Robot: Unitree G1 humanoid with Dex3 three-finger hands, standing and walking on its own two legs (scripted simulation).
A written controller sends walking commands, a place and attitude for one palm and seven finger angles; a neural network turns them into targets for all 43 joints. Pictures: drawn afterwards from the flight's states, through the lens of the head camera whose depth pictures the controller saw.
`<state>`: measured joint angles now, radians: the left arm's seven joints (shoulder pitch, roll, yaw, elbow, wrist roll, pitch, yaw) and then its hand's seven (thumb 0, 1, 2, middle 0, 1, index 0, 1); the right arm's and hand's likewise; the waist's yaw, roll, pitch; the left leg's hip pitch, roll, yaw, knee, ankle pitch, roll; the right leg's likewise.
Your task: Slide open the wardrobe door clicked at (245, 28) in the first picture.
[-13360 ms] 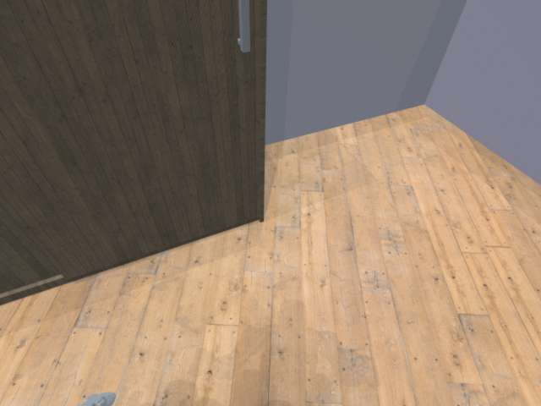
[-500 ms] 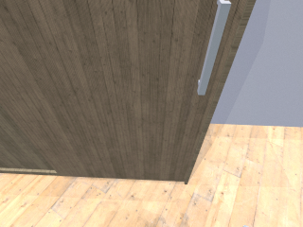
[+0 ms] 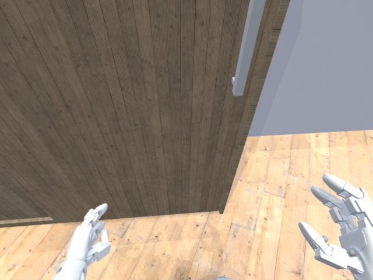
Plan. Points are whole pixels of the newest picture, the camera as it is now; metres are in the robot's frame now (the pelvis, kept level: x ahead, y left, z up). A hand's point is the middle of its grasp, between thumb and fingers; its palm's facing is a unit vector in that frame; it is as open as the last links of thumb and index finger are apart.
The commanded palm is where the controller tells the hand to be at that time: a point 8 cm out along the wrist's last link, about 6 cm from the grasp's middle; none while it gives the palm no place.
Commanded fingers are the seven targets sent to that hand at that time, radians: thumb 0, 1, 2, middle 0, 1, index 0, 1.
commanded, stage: raise the hand with hooked fingers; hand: right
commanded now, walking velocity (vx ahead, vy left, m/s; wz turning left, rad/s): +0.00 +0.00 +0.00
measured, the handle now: (246, 37) +0.54 -0.13 +0.26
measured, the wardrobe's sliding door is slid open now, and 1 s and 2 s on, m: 0.00 0.00 0.00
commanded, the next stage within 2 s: move the hooked fingers beside the handle in 1.48 s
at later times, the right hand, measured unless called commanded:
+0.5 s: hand (344, 179) +0.25 -0.25 +0.17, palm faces -0.05 +0.99 -0.11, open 12.7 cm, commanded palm +0.22 -0.31 +0.20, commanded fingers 0.00 0.43 -0.33 0.29 1.15 0.29 1.15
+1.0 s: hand out of the picture +0.28 -0.31 +0.29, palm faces +0.07 +0.99 -0.13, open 14.0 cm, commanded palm +0.25 -0.34 +0.29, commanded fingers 0.00 0.50 -0.30 0.30 1.20 0.30 1.20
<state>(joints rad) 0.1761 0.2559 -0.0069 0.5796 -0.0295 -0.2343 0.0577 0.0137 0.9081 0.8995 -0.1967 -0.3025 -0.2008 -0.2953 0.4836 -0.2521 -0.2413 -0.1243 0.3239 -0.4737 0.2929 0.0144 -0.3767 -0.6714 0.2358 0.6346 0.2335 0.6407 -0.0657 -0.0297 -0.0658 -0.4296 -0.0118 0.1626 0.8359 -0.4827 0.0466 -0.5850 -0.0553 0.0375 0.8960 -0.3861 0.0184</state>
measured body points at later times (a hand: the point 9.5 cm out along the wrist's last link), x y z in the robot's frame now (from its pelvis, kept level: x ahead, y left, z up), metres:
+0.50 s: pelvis +0.01 -0.02 +0.03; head -0.01 -0.02 +0.48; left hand +0.17 +0.23 -0.03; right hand +0.24 -0.30 +0.17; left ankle -0.02 +0.09 -0.70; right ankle +0.04 -0.13 -0.70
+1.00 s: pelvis +0.00 -0.02 +0.04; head -0.04 -0.01 +0.49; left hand +0.20 +0.18 -0.02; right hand +0.27 -0.36 +0.30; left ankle -0.02 +0.09 -0.70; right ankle +0.04 -0.13 -0.70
